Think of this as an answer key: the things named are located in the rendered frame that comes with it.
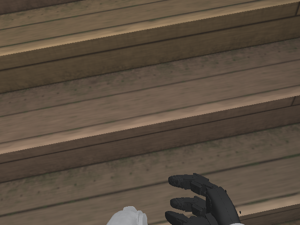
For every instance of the left robot thigh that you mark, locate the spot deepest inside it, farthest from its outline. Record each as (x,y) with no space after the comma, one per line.
(128,217)

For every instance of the robot right hand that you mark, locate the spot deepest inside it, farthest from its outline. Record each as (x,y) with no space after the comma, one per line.
(216,209)

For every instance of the left robot shin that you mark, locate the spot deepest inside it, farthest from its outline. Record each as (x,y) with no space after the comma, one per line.
(130,208)

